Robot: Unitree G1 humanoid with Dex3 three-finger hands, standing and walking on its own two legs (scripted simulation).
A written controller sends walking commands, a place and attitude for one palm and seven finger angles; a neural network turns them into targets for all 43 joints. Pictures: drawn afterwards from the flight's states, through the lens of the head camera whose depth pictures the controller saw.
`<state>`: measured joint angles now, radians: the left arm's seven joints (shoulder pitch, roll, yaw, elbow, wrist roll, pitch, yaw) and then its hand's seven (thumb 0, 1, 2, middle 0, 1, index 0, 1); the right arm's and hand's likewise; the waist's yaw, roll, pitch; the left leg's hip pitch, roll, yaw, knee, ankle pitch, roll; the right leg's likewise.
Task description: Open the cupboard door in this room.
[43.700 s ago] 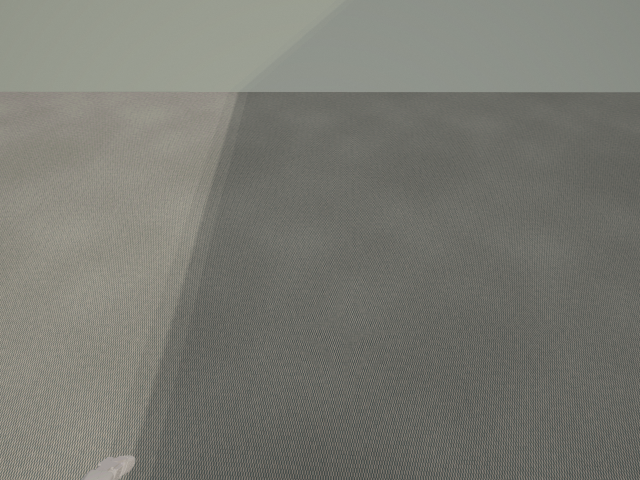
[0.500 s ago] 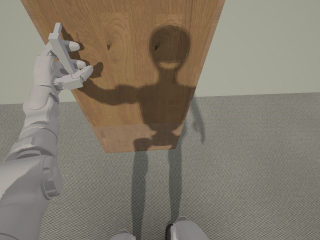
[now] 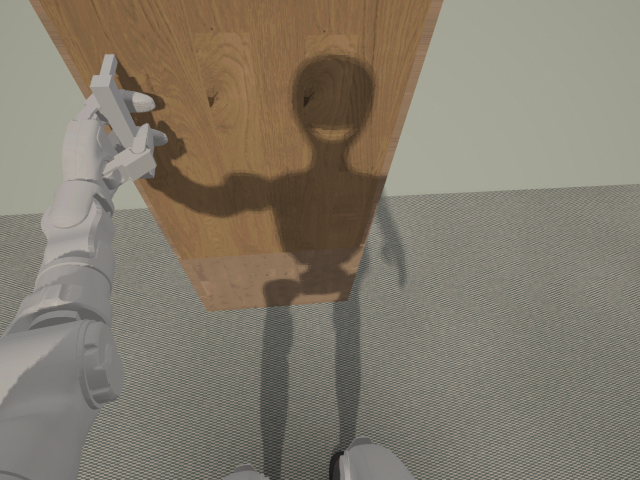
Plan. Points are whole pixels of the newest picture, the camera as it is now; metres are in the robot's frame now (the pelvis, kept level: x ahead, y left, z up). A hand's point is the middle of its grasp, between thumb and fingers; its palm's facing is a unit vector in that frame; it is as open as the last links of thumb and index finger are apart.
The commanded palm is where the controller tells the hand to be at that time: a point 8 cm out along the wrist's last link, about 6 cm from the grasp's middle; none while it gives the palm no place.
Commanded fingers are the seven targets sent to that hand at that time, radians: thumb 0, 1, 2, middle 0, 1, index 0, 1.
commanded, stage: pull the door open along its arc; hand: left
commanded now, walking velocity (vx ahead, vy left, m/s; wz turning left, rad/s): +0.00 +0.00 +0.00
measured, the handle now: (129, 121) +0.55 +0.20 +0.10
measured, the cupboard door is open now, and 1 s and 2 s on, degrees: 1 44 41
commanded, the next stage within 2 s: open thumb and fingers to let go in 0.90 s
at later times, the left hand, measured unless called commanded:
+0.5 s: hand (179, 243) +0.37 +0.13 +0.10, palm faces +0.24 -0.97 +0.06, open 5.8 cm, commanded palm +0.32 +0.17 +0.10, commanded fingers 0.00 0.90 0.90 -0.40 -1.35 -0.40 -1.35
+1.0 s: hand (273, 332) +0.26 +0.03 +0.10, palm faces +0.30 -0.95 -0.05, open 5.8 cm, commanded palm +0.23 +0.08 +0.10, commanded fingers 0.00 0.83 0.87 -0.40 -1.34 -0.40 -1.34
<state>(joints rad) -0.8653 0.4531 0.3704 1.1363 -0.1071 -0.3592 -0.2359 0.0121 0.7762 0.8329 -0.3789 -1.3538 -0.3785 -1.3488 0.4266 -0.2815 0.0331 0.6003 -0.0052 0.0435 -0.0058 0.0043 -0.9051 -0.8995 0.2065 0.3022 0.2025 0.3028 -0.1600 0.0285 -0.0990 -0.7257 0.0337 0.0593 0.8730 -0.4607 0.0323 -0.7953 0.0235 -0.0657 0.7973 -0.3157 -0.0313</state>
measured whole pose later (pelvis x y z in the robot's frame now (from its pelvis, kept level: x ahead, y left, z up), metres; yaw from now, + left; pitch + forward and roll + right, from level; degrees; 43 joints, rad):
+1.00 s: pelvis +0.01 -0.04 +0.02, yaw +4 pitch +3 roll +0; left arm 0.24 -0.04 -0.32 -0.09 0.06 -0.06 0.51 0.02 0.70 0.75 -0.35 -1.33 -0.38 -1.35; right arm 0.18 -0.19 0.02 0.53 -0.05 0.05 0.01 0.01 -0.90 -0.90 0.21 0.30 0.20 0.30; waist -0.02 0.06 -0.08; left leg -0.35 0.03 0.00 0.72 -0.43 -0.02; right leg -0.43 0.02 -0.12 0.71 -0.35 -0.08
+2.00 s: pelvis -0.02 -0.02 +0.01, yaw +4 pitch +2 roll +0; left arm 0.08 -0.05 -0.29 0.05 0.08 -0.09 0.42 -0.01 -0.50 0.30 -0.29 -0.47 -0.22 -0.53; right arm 0.19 -0.19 0.03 0.55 -0.04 0.03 0.01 0.01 -0.90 -0.90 0.21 0.30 0.20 0.30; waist 0.01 0.04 -0.06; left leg -0.40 -0.01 0.01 0.76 -0.40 0.01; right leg -0.47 -0.01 -0.10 0.75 -0.32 -0.05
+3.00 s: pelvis +0.00 -0.03 +0.00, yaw +3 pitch +6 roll +0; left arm 0.56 0.16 -0.02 -0.30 -0.16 -0.21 -0.13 -0.01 -0.50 0.30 -0.20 -0.33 -0.21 -0.33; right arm 0.27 -0.24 0.03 0.45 0.01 -0.13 -0.04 0.01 -0.90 -0.90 0.21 0.30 0.20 0.30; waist 0.02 0.05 -0.08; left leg -0.47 0.02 0.00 0.85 -0.48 -0.01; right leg -0.55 0.01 -0.11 0.84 -0.39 -0.07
